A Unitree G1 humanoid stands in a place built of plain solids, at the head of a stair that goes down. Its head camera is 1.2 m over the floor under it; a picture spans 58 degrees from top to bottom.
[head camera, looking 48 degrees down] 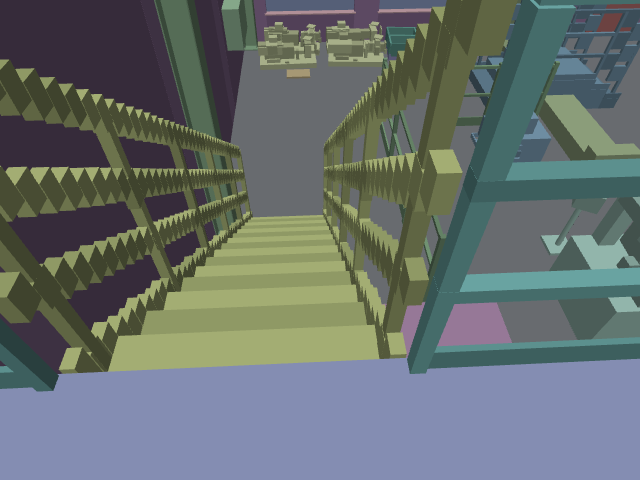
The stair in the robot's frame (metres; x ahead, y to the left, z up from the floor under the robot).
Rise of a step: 0.18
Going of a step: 0.22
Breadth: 1.02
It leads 3 degrees to the left of straight ahead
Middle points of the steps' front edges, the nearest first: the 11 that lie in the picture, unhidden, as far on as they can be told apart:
0.58 0.25 0.00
0.80 0.26 -0.18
1.03 0.27 -0.36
1.25 0.28 -0.53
1.47 0.29 -0.71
1.69 0.31 -0.89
1.91 0.32 -1.07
2.13 0.33 -1.25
2.35 0.34 -1.43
2.58 0.35 -1.61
2.80 0.36 -1.79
